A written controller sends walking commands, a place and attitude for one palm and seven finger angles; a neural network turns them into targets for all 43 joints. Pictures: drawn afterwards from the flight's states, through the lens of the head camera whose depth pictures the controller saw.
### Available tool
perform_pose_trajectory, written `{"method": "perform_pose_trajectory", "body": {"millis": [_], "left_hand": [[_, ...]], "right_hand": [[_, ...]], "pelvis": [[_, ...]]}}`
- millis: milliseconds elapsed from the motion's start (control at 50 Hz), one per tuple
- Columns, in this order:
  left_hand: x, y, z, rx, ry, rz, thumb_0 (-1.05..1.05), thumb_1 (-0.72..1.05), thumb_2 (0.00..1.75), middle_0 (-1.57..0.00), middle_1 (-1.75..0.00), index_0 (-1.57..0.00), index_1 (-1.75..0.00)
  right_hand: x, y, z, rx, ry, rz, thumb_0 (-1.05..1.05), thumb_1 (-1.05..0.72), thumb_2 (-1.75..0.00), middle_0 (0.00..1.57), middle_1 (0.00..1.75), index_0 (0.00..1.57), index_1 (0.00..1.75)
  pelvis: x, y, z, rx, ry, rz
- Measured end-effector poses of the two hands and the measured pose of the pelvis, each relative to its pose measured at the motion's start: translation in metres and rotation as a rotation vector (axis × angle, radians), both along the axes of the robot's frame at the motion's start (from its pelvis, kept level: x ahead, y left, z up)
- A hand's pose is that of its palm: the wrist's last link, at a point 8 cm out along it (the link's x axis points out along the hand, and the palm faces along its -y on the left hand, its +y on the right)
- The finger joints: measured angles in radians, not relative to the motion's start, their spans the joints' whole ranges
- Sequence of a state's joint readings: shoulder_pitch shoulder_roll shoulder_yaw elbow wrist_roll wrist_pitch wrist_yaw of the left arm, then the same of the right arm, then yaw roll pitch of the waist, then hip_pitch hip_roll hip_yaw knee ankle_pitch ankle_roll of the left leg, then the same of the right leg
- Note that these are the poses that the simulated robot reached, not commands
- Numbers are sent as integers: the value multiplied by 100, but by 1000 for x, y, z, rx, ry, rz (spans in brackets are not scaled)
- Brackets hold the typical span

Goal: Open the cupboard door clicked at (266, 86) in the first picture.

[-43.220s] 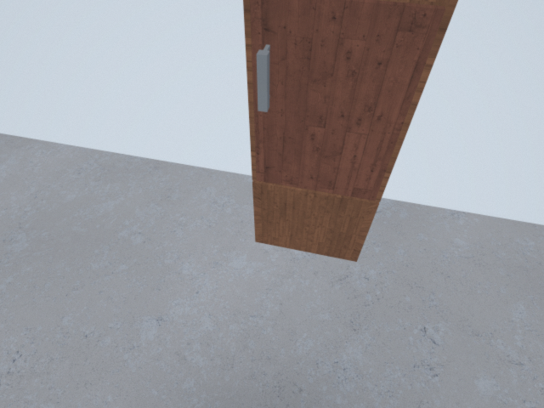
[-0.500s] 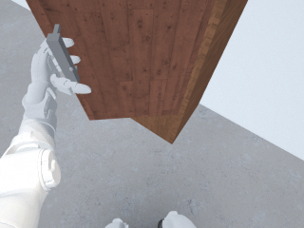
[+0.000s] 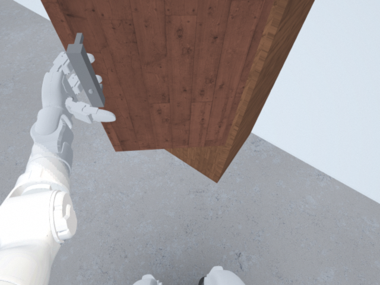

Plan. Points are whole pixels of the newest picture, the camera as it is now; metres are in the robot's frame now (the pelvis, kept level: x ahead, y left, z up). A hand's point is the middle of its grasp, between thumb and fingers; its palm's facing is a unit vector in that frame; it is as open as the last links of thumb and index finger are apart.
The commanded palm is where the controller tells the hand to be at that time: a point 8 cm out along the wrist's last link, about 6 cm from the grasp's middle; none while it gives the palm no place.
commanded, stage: close the thumb around the handle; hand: left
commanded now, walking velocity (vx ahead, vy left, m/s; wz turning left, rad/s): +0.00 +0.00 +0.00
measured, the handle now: (89, 72) +0.55 +0.19 +0.10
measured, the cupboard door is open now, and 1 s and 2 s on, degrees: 40 40 78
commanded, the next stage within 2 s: pull the door open along its arc in 0.80 s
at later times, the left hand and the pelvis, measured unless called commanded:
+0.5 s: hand (96, 89) +0.50 +0.17 +0.10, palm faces +0.04 -1.00 -0.01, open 9.6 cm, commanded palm +0.46 +0.22 +0.10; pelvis +0.00 +0.00 +0.00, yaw +0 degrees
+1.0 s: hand (96, 89) +0.50 +0.17 +0.10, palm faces +0.05 -1.00 -0.01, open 6.2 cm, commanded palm +0.45 +0.22 +0.10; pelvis +0.00 +0.00 +0.00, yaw +0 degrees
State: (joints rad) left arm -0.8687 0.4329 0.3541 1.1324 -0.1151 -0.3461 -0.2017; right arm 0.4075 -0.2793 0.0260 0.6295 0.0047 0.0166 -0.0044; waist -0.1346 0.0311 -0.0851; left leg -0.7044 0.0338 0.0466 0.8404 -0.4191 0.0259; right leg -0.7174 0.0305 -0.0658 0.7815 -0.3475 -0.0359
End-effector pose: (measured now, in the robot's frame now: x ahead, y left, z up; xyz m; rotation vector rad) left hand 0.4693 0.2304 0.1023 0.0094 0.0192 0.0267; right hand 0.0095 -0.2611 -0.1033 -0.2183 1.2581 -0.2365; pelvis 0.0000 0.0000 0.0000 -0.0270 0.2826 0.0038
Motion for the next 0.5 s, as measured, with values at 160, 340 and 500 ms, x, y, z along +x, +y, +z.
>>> {"method": "perform_pose_trajectory", "body": {"millis": [160,340,500], "left_hand": [[0,-7,2,-9,-23,-6,-2,-49,31,-29,-120,-30,-120],[3,-9,0,4,-9,1,-1,-24,41,-32,-123,-31,-123],[3,-10,0,-3,-18,12,-1,15,58,-34,-127,-33,-127]], "right_hand": [[-2,2,-1,-4,-4,3,0,-90,-89,20,30,20,30],[-9,8,-3,7,3,0,0,-90,-89,20,30,20,30],[-15,9,-4,16,21,-9,0,-90,-89,20,30,20,30]], "pelvis": [[-3,3,-1,-1,0,1],[-6,5,-2,0,4,0],[-4,5,-2,1,5,-6]]}}
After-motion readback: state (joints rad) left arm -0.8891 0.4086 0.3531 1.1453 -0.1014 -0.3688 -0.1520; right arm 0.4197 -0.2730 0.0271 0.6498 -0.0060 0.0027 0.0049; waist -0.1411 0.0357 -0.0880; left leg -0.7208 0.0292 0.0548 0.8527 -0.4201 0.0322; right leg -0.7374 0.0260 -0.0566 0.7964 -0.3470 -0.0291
